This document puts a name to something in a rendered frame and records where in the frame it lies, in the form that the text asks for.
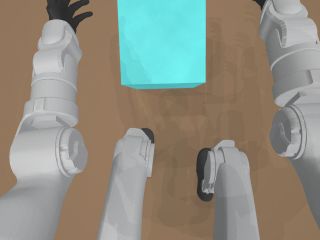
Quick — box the right robot upper arm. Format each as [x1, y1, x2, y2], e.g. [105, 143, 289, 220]
[269, 103, 320, 230]

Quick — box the left robot forearm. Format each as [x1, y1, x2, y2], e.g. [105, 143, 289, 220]
[9, 19, 82, 175]

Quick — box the left robot upper arm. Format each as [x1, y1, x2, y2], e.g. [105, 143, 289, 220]
[0, 126, 88, 240]

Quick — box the right robot foot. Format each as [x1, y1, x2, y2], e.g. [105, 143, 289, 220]
[196, 148, 214, 202]

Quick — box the left robot hand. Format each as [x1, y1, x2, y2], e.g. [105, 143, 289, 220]
[46, 0, 93, 34]

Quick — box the robot right thigh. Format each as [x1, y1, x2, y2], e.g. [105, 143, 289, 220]
[205, 146, 260, 240]

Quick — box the right robot hand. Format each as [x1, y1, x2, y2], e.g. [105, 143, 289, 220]
[252, 0, 266, 10]

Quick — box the right robot forearm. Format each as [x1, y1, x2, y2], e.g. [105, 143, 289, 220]
[258, 0, 320, 107]

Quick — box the carton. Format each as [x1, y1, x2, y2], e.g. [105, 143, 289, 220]
[117, 0, 206, 90]

